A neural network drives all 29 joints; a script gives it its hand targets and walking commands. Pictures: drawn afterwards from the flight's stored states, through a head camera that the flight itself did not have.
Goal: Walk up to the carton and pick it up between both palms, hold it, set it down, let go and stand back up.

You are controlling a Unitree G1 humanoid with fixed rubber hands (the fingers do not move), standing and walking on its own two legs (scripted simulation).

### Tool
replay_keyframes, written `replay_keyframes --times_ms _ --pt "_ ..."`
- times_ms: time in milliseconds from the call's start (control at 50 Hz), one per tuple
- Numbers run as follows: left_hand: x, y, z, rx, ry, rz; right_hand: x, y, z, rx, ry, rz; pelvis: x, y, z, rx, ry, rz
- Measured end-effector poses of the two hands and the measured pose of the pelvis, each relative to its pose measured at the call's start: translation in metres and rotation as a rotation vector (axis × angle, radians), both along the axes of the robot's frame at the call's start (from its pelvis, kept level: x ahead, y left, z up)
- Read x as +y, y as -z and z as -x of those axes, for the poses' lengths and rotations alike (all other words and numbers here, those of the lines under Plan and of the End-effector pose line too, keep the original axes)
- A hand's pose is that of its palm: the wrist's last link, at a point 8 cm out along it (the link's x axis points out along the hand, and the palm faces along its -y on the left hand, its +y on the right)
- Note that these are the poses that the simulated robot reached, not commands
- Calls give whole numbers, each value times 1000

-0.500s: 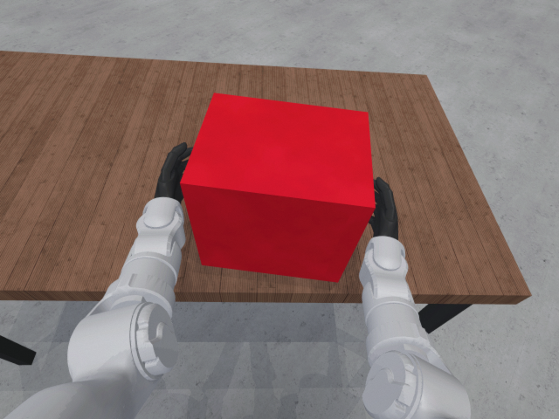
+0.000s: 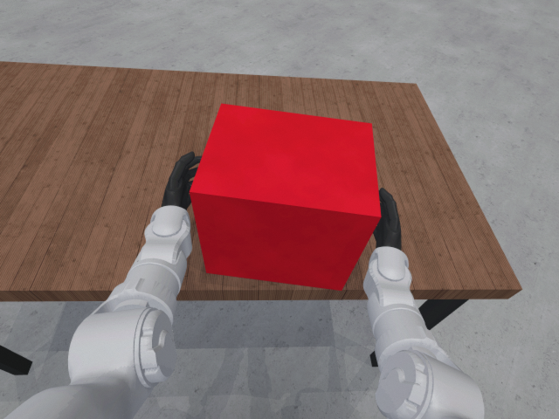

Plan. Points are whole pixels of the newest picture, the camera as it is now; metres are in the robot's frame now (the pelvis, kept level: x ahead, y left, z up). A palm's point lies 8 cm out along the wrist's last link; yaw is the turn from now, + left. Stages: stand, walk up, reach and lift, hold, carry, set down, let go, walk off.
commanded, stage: reach and lift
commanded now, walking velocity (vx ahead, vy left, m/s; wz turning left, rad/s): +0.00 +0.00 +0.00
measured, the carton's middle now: (284, 202) +0.44 +0.01 +0.04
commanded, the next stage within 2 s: none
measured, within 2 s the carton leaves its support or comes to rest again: leaves its support in 0.14 s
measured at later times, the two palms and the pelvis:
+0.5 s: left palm (166, 176) +0.40 +0.18 +0.13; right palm (396, 225) +0.37 -0.14 +0.09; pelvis -0.02 +0.01 +0.00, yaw +1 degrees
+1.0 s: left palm (176, 175) +0.39 +0.16 +0.14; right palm (413, 222) +0.36 -0.16 +0.11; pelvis -0.01 +0.01 +0.00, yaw -1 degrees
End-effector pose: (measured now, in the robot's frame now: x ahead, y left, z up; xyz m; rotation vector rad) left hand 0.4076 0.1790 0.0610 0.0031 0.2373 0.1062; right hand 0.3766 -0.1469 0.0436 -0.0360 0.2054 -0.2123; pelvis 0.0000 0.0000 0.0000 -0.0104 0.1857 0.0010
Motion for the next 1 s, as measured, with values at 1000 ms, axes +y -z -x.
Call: replay_keyframes --times_ms 1000 --pt "-15 -79 16 -27 23 -28 -13 -68 12 7 48 -38 14 -4 9 -155 9 10"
